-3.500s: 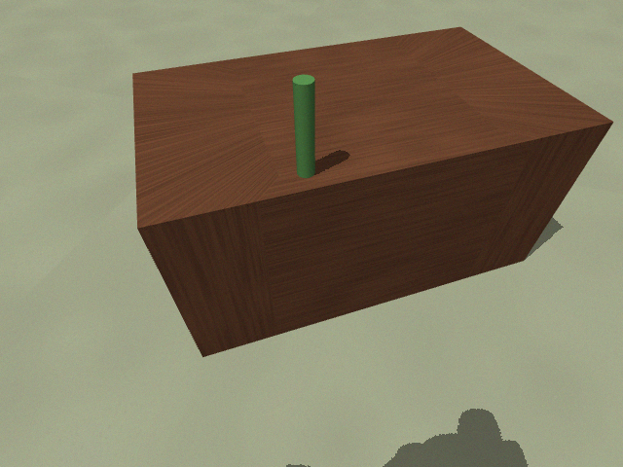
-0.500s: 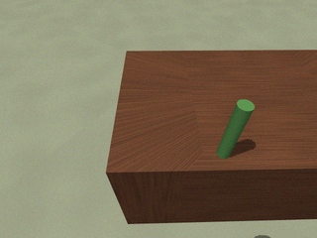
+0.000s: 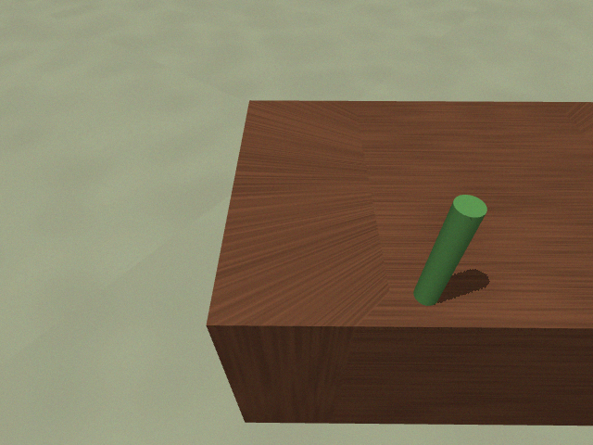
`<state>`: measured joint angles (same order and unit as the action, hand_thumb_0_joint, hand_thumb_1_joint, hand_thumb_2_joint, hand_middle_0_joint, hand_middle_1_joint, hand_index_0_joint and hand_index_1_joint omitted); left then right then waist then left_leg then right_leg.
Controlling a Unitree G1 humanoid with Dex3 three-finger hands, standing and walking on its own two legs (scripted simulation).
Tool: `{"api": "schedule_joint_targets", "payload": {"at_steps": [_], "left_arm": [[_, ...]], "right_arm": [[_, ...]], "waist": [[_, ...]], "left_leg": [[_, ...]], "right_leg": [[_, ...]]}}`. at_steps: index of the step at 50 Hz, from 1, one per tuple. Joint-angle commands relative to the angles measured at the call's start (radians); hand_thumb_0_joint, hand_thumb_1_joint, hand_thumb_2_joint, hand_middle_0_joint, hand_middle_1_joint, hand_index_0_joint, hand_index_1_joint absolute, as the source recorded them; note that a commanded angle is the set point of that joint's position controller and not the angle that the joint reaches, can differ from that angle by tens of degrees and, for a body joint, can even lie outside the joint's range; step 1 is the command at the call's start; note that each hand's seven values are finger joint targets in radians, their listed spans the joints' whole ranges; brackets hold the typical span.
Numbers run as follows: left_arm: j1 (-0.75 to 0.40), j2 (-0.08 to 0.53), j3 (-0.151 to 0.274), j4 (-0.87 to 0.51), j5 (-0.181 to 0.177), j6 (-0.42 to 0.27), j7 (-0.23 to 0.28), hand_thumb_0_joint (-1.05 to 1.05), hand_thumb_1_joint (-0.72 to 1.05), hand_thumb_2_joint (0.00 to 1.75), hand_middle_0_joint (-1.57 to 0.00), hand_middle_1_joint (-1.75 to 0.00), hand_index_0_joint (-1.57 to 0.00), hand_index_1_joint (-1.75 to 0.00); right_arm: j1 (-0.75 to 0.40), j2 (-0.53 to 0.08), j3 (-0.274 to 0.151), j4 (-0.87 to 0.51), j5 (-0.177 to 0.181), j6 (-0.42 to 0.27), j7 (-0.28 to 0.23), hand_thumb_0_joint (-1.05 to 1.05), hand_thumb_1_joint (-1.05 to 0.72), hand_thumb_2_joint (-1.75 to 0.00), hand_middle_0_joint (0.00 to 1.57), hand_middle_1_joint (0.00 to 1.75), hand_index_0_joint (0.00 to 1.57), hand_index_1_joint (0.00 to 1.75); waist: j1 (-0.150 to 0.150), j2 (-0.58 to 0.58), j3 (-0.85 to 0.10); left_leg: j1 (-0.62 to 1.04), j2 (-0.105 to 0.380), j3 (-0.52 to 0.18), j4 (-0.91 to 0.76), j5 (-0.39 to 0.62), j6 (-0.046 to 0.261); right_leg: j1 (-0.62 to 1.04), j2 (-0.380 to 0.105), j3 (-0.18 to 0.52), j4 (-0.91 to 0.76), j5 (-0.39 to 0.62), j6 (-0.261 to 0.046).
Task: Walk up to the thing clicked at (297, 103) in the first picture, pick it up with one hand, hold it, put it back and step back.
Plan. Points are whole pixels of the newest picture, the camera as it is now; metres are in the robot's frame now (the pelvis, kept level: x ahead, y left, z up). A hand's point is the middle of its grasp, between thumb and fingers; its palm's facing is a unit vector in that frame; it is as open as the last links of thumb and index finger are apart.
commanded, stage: walk up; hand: right
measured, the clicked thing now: (444, 257) +0.43 -0.23 -0.01
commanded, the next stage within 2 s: stand in 0.06 s
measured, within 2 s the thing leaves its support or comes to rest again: neither
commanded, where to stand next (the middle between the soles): +0.06 -0.01 m, yaw -2 degrees
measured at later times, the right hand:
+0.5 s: hand out of the picture +0.10 -0.26 -0.16, palm faces -0.02 +0.94 -0.33, open 7.4 cm
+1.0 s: hand out of the picture +0.10 -0.26 -0.16, palm faces -0.02 +0.94 -0.33, open 7.4 cm
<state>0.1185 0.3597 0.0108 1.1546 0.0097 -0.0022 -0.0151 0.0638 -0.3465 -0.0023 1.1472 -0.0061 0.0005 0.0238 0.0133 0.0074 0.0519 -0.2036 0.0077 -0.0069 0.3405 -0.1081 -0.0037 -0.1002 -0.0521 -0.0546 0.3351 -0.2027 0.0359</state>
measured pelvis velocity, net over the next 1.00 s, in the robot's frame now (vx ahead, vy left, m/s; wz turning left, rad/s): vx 0.02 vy -0.01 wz -0.02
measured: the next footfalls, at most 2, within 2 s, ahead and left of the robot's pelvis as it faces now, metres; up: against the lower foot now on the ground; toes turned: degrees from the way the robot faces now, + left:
none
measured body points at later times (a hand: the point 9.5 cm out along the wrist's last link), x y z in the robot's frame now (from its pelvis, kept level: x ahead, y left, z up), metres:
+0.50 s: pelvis +0.02 -0.01 +0.00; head +0.03 -0.01 +0.45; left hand +0.10 +0.29 -0.13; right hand +0.10 -0.31 -0.13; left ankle +0.05 +0.12 -0.75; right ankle -0.01 -0.14 -0.75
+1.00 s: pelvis +0.02 -0.01 +0.00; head +0.03 -0.01 +0.45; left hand +0.10 +0.29 -0.13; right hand +0.10 -0.31 -0.13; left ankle +0.05 +0.12 -0.75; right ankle -0.01 -0.14 -0.75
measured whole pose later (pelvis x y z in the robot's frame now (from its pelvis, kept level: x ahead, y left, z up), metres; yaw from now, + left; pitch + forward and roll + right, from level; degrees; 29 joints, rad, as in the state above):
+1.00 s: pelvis +0.02 -0.01 +0.00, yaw -1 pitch -2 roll +0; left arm 0.11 0.35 0.01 1.12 0.01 0.00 -0.01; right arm 0.08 -0.35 0.01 1.14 -0.01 -0.01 0.01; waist 0.00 0.00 0.04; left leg -0.15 0.03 0.00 0.32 -0.14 -0.02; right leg -0.05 -0.04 -0.05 0.31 -0.23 0.02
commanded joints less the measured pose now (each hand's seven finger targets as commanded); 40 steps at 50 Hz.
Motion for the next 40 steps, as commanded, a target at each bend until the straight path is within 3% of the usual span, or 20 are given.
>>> {"api": "schedule_joint_targets", "payload": {"at_steps": [1, 6, 8, 11, 17, 23, 32, 37, 40], "left_arm": [[-0.050, 0.211, 0.042, -0.064, 0.002, -0.031, 0.017, 0.00, 0.90, 0.90, -0.20, -0.30, -0.20, -0.30], [-0.041, 0.206, 0.036, -0.065, 0.005, -0.028, 0.019, 0.00, 0.90, 0.90, -0.20, -0.30, -0.20, -0.30], [-0.036, 0.207, 0.035, -0.065, 0.001, -0.029, 0.017, 0.00, 0.90, 0.90, -0.20, -0.30, -0.20, -0.30], [-0.034, 0.210, 0.035, -0.066, 0.002, -0.032, 0.019, 0.00, 0.90, 0.90, -0.20, -0.30, -0.20, -0.30], [-0.030, 0.205, 0.035, -0.066, 0.001, -0.027, 0.020, 0.00, 0.90, 0.90, -0.20, -0.30, -0.20, -0.30], [-0.032, 0.210, 0.040, -0.071, 0.000, -0.030, 0.022, 0.00, 0.90, 0.90, -0.20, -0.30, -0.20, -0.30], [-0.043, 0.203, 0.039, -0.077, -0.002, -0.028, 0.023, 0.00, 0.90, 0.90, -0.20, -0.30, -0.20, -0.30], [-0.051, 0.209, 0.042, -0.081, -0.002, -0.026, 0.023, 0.00, 0.90, 0.90, -0.20, -0.30, -0.20, -0.30], [-0.043, 0.207, 0.040, -0.082, -0.001, -0.028, 0.024, 0.00, 0.90, 0.90, -0.20, -0.30, -0.20, -0.30]], "right_arm": [[-0.053, -0.213, -0.045, -0.065, 0.003, -0.022, -0.019, 0.00, -0.90, -0.90, 0.20, 0.30, 0.20, 0.30], [-0.035, -0.216, -0.042, -0.060, -0.003, -0.028, -0.022, 0.00, -0.90, -0.90, 0.20, 0.30, 0.20, 0.30], [-0.031, -0.217, -0.040, -0.060, -0.003, -0.031, -0.023, 0.00, -0.90, -0.90, 0.20, 0.30, 0.20, 0.30], [-0.031, -0.211, -0.039, -0.060, -0.002, -0.035, -0.024, 0.00, -0.90, -0.90, 0.20, 0.30, 0.20, 0.30], [-0.028, -0.216, -0.039, -0.056, -0.001, -0.034, -0.027, 0.00, -0.90, -0.90, 0.20, 0.30, 0.20, 0.30], [-0.016, -0.213, -0.035, -0.055, 0.000, -0.037, -0.030, 0.00, -0.90, -0.90, 0.20, 0.30, 0.20, 0.30], [-0.022, -0.213, -0.032, -0.057, 0.000, -0.031, -0.032, 0.00, -0.90, -0.90, 0.20, 0.30, 0.20, 0.30], [-0.018, -0.215, -0.033, -0.056, -0.001, -0.030, -0.031, 0.00, -0.90, -0.90, 0.20, 0.30, 0.20, 0.30], [-0.018, -0.211, -0.033, -0.060, -0.001, -0.031, -0.030, 0.00, -0.90, -0.90, 0.20, 0.30, 0.20, 0.30]], "waist": [[-0.014, -0.011, -0.087], [-0.019, 0.001, -0.083], [-0.018, 0.011, -0.077], [-0.014, -0.012, -0.092], [-0.013, -0.005, -0.087], [-0.015, -0.015, -0.109], [-0.013, -0.016, -0.106], [-0.016, -0.014, -0.091], [-0.015, -0.021, -0.100]], "left_leg": [[0.055, 0.112, -0.103, -0.049, -0.001, 0.022], [0.074, 0.121, -0.109, -0.068, -0.051, 0.022], [0.057, 0.120, -0.108, -0.074, -0.036, 0.020], [0.078, 0.126, -0.101, -0.050, 0.088, 0.020], [0.081, 0.122, -0.092, -0.049, 0.081, 0.017], [0.116, 0.129, -0.084, -0.027, 0.192, 0.017], [0.110, 0.129, -0.076, -0.019, 0.214, 0.014], [0.104, 0.128, -0.075, -0.035, 0.150, 0.010], [0.108, 0.129, -0.072, -0.020, 0.193, 0.011]], "right_leg": [[-0.021, -0.091, 0.084, -0.088, 0.038, -0.048], [-0.052, -0.095, 0.089, -0.080, -0.032, -0.050], [-0.033, -0.093, 0.090, -0.073, -0.007, -0.050], [-0.018, -0.098, 0.089, -0.068, 0.043, -0.047], [-0.010, -0.097, 0.087, -0.074, 0.046, -0.045], [0.011, -0.102, 0.087, -0.068, 0.149, -0.041], [0.038, -0.102, 0.082, -0.072, 0.199, -0.041], [0.026, -0.100, 0.087, -0.087, 0.130, -0.044], [0.039, -0.100, 0.081, -0.079, 0.188, -0.042]]}}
